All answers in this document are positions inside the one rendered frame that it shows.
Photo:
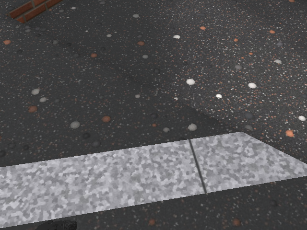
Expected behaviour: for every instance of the left robot hand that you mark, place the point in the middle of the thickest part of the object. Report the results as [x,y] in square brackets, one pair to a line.
[58,225]

